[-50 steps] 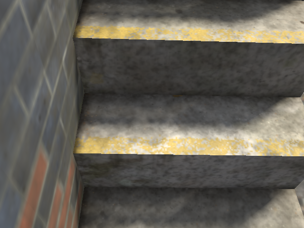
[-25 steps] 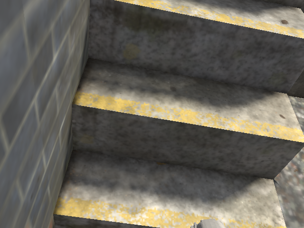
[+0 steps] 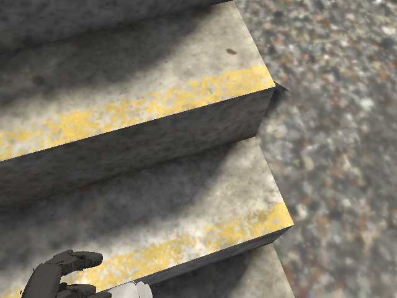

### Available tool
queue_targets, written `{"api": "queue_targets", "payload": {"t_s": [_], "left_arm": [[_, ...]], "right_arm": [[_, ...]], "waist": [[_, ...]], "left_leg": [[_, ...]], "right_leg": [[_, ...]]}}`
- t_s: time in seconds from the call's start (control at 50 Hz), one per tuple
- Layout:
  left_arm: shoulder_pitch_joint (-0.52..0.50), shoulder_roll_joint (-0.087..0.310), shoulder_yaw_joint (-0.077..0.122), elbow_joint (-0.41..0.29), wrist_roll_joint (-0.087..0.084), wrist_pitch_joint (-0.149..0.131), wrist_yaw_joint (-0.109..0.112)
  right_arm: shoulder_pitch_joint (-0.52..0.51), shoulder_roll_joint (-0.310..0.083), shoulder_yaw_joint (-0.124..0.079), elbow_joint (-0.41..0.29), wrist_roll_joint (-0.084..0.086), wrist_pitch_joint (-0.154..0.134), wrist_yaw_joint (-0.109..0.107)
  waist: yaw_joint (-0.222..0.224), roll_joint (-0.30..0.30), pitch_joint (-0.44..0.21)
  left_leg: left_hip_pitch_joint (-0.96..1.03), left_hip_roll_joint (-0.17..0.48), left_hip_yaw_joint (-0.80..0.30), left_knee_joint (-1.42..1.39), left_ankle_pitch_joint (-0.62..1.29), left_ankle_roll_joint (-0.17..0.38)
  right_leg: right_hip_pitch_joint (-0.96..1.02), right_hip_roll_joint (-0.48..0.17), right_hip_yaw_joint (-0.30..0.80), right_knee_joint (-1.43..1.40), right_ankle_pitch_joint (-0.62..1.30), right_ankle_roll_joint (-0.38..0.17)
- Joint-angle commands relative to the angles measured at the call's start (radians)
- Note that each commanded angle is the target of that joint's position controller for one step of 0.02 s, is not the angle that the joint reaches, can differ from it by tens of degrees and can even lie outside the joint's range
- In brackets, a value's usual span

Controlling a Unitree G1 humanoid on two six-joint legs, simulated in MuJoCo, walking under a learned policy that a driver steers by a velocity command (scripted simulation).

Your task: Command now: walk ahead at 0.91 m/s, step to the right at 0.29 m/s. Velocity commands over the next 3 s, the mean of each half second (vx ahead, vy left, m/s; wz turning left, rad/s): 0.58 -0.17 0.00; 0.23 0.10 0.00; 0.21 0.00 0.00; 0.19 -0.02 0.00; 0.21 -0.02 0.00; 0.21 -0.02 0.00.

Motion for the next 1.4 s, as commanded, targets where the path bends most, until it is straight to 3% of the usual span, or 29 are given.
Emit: {"api": "queue_targets", "payload": {"t_s": [0.02, 0.04, 0.08, 0.14, 0.18, 0.24, 0.26, 0.28, 0.32, 0.34, 0.36, 0.38, 0.42, 0.46, 0.56, 0.68, 0.72, 0.76, 0.78, 0.8, 0.92, 0.96, 1.1, 1.14, 1.16, 1.18, 1.26, 1.32, 1.4], "left_arm": [[-0.052, -0.016, 0.003, -0.282, -0.081, -0.081, -0.019], [0.019, 0.056, 0.031, -0.251, -0.09, -0.074, -0.024], [-0.145, 0.007, 0.003, -0.332, -0.012, -0.068, -0.01], [-0.253, 0.043, 0.035, -0.466, 0.0, -0.051, 0.023], [-0.215, -0.045, -0.003, -0.561, -0.02, -0.044, 0.039], [-0.054, -0.121, -0.061, -0.594, -0.048, -0.056, 0.015], [0.031, -0.114, -0.082, -0.582, -0.054, -0.049, -0.005], [0.033, -0.123, -0.095, -0.538, -0.027, -0.039, 0.0], [0.203, -0.081, -0.013, -0.416, -0.045, -0.007, 0.023], [0.129, 0.005, 0.018, -0.424, -0.012, -0.019, 0.029], [0.217, -0.012, 0.014, -0.343, -0.011, -0.063, 0.044], [0.33, -0.103, -0.001, -0.232, -0.056, -0.087, 0.051], [0.371, -0.066, -0.023, -0.149, -0.019, -0.12, 0.065], [0.205, -0.142, -0.054, -0.177, -0.006, -0.088, 0.061], [0.15, -0.074, -0.061, -0.128, 0.002, -0.072, 0.074], [0.326, 0.122, -0.007, -0.101, -0.039, -0.022, 0.131], [0.432, 0.116, -0.001, -0.093, -0.079, 0.006, 0.16], [0.492, 0.085, 0.015, -0.072, -0.064, -0.009, 0.148], [0.518, -0.023, -0.024, -0.061, -0.057, -0.024, 0.146], [0.46, 0.035, -0.009, -0.06, -0.057, -0.037, 0.138], [0.384, 0.045, -0.022, -0.044, -0.049, -0.089, 0.087], [0.346, -0.068, -0.059, -0.04, -0.028, -0.069, 0.053], [0.427, 0.05, -0.021, -0.001, -0.028, -0.078, 0.053], [0.559, 0.055, -0.029, 0.077, -0.02, -0.057, 0.05], [0.619, 0.058, -0.05, 0.121, -0.02, -0.038, 0.074], [0.666, 0.052, -0.036, 0.112, 0.02, -0.019, 0.115], [0.433, 0.005, -0.052, 0.117, 0.006, -0.035, 0.109], [0.33, 0.004, -0.048, 0.126, 0.015, -0.056, 0.076], [0.419, 0.069, -0.019, 0.104, 0.014, -0.019, 0.101]], "right_arm": [[0.377, -0.175, -0.067, 0.101, -0.065, -0.002, 0.016], [0.267, -0.143, -0.068, 0.05, -0.032, -0.014, -0.008], [0.316, -0.063, -0.066, 0.129, 0.023, -0.062, -0.042], [0.451, 0.002, -0.053, 0.211, 0.012, -0.101, -0.092], [0.57, 0.018, -0.038, 0.229, 0.035, -0.132, -0.103], [0.36, 0.075, 0.002, 0.127, 0.037, -0.115, -0.094], [0.165, -0.001, 0.008, 0.052, 0.026, -0.078, -0.115], [0.091, -0.061, -0.002, 0.037, 0.043, -0.023, -0.125], [0.158, -0.229, -0.053, 0.071, 0.008, -0.016, -0.099], [0.23, -0.104, -0.011, 0.076, 0.031, -0.009, -0.071], [0.2, 0.051, 0.023, 0.029, 0.024, 0.014, -0.027], [0.18, 0.003, -0.007, 0.101, -0.001, 0.032, -0.014], [0.308, 0.166, 0.051, 0.1, -0.022, 0.0, 0.031], [0.374, 0.123, 0.047, 0.13, 0.007, 0.003, 0.076], [0.099, 0.117, 0.065, 0.069, 0.028, 0.054, 0.049], [0.029, 0.039, 0.069, 0.109, -0.032, 0.088, 0.002], [0.057, 0.063, 0.067, 0.17, -0.036, 0.064, -0.005], [0.04, -0.03, 0.037, 0.161, -0.04, 0.052, 0.006], [0.186, 0.017, 0.055, 0.181, -0.011, 0.023, 0.022], [0.204, 0.005, 0.048, 0.182, 0.004, 0.005, 0.027], [0.196, -0.01, 0.026, 0.21, 0.005, -0.013, -0.008], [0.091, 0.035, 0.049, 0.22, -0.02, 0.001, -0.005], [0.104, -0.113, 0.013, 0.202, -0.011, 0.068, -0.031], [0.077, -0.097, 0.013, 0.152, -0.022, 0.034, -0.022], [0.13, 0.039, 0.036, 0.164, -0.051, 0.002, 0.01], [0.269, 0.021, 0.025, 0.248, 0.009, -0.023, 0.043], [-0.047, 0.121, 0.079, 0.064, 0.044, -0.019, 0.035], [-0.153, 0.095, 0.107, 0.008, 0.051, -0.034, 0.038], [-0.044, 0.063, 0.121, 0.111, 0.024, -0.031, 0.05]], "waist": [[0.1, 0.577, -0.752], [0.154, 0.362, -0.745], [0.072, -0.017, -0.429], [-0.004, 0.207, -0.305], [0.038, 0.192, -0.316], [0.238, -0.093, -0.271], [0.358, -0.214, -0.261], [0.344, -0.212, -0.242], [0.346, 0.022, -0.354], [0.295, -0.165, -0.417], [0.252, -0.139, -0.469], [0.29, 0.17, -0.246], [0.121, 0.123, -0.35], [0.039, 0.079, -0.481], [0.066, 0.078, -0.307], [0.184, -0.17, -0.312], [0.226, -0.049, -0.289], [0.264, 0.304, -0.338], [0.188, 0.415, -0.428], [0.153, 0.306, -0.293], [0.191, 0.138, -0.247], [0.263, 0.171, -0.267], [0.331, 0.183, -0.388], [0.3, -0.023, -0.5], [0.249, -0.25, -0.519], [0.27, -0.105, -0.536], [0.193, 0.128, -0.197], [0.178, 0.052, -0.111], [0.209, 0.131, -0.444]], "left_leg": [[0.94, 0.106, -0.73, -0.899, 1.299, 0.138], [0.872, 0.136, -0.779, -0.847, 1.23, 0.19], [0.572, 0.206, -0.801, -0.764, 1.024, 0.201], [0.484, 0.265, -0.864, -0.685, 1.016, 0.214], [0.677, 0.285, -0.893, -0.712, 0.911, 0.2], [0.562, 0.34, -0.778, -0.812, 0.855, 0.119], [0.228, 0.258, -0.618, -0.961, 0.653, 0.054], [-0.158, 0.179, -0.46, -1.017, 0.684, 0.04], [-0.031, 0.228, -0.392, -0.874, 1.165, 0.097], [0.002, 0.114, -0.327, -0.571, 1.172, 0.022], [-0.001, -0.033, -0.359, -0.173, 0.61, -0.063], [0.163, -0.006, -0.396, 0.037, 0.47, -0.071], [-0.078, -0.07, -0.543, 0.3, 0.398, -0.094], [0.011, -0.007, -0.475, 0.309, 0.431, -0.18], [0.115, 0.019, -0.398, 0.085, 0.613, -0.218], [0.441, 0.003, -0.221, -0.715, 0.413, -0.146], [0.489, 0.02, -0.222, -1.283, 0.567, -0.062], [0.694, 0.159, -0.399, -1.077, 1.222, 0.122], [0.628, 0.312, -0.657, -1.21, 0.728, 0.251], [0.558, 0.363, -0.774, -1.292, 0.495, 0.308], [0.671, 0.285, -0.598, -1.294, 0.726, 0.239], [0.557, 0.29, -0.449, -1.284, 1.21, 0.196], [0.952, 0.153, -0.313, -0.987, 2.108, 0.024], [0.7, 0.146, -0.389, -0.654, 1.193, -0.065], [0.193, 0.001, -0.332, -0.309, 0.312, -0.105], [-0.039, -0.056, -0.331, 0.206, 0.134, -0.1], [-0.457, 0.008, -0.299, 0.878, 0.136, -0.107], [-0.462, 0.04, -0.307, 0.89, 0.271, -0.133], [-0.304, 0.119, -0.241, 0.307, 0.453, -0.131]], "right_leg": [[-0.329, 0.332, 0.19, 0.766, -0.332, 0.027], [-0.39, 0.337, 0.216, 0.898, -0.392, 0.072], [-0.431, 0.266, 0.281, 0.83, -0.384, 0.056], [-0.598, 0.341, 0.328, 1.376, -0.624, 0.147], [-1.044, 0.368, 0.434, 1.87, -0.811, 0.134], [-1.104, 0.234, 0.421, 1.56, -0.793, 0.062], [-0.721, 0.183, 0.214, 0.9, -0.611, 0.029], [-0.197, 0.238, 0.013, 0.58, -0.318, -0.003], [0.097, 0.258, -0.024, 0.367, -0.096, -0.145], [0.154, 0.257, 0.154, 0.179, -0.047, -0.228], [0.052, 0.076, 0.679, -0.115, -0.064, -0.273], [-0.19, 0.07, 0.453, -0.12, 0.486, -0.185], [-0.062, -0.06, 0.466, 0.158, 1.12, -0.216], [-0.159, -0.02, 0.478, 0.046, 0.478, -0.284], [-0.44, 0.051, 0.482, -0.166, -0.364, -0.258], [-0.316, 0.016, 0.354, -0.154, 0.142, -0.224], [-0.194, 0.081, 0.289, 0.034, 0.004, -0.178], [-0.475, 0.345, 0.021, 0.583, -0.452, -0.06], [-0.516, 0.291, 0.056, 0.65, -0.618, -0.035], [-0.626, 0.275, 0.054, 0.81, -0.611, -0.017], [-0.754, 0.234, 0.019, 0.84, -0.45, -0.048], [-0.606, 0.196, 0.046, 0.874, -0.319, -0.056], [-0.287, 0.279, -0.115, -0.231, 0.086, -0.113], [0.082, 0.115, 0.073, -0.331, 0.389, -0.17], [0.443, -0.079, 0.225, -0.004, 1.052, -0.246], [0.393, -0.249, 0.281, 0.014, 1.075, -0.366], [-0.024, -0.13, 0.265, -0.227, -0.023, -0.263], [-0.152, -0.076, 0.14, -0.281, 0.392, -0.253], [0.273, -0.055, 0.012, -0.156, 0.793, -0.243]]}}
Next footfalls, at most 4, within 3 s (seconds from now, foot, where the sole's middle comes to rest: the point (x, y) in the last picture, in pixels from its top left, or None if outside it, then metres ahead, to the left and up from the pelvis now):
0.30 right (277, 288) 0.20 -0.25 -0.59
0.74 left None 0.17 -0.02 -0.59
1.00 right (257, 291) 0.21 -0.18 -0.48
1.14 right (251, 295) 0.20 -0.18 -0.59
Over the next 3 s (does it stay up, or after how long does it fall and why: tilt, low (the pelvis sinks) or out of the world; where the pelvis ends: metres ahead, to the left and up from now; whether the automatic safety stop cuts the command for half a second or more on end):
stays up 0.19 -0.03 0.19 its command is cut before an obstacle from the start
